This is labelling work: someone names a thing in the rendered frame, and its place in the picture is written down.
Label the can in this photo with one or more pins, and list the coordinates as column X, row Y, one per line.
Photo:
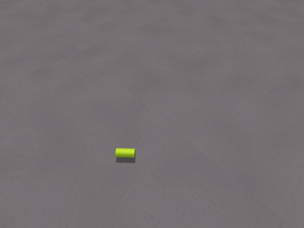
column 124, row 152

